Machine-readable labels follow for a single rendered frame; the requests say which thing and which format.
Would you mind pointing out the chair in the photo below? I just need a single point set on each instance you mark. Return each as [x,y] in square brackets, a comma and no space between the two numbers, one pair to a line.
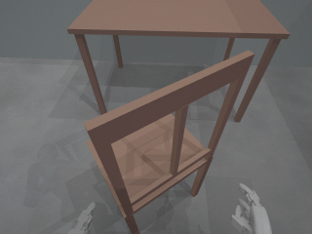
[143,150]

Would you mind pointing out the robot left hand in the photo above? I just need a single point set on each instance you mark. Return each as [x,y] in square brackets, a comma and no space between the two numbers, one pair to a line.
[84,222]

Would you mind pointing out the robot right hand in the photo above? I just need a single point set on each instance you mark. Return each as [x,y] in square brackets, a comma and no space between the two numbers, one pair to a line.
[255,219]

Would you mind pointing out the table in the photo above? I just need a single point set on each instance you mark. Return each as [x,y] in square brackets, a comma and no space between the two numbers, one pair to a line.
[179,18]

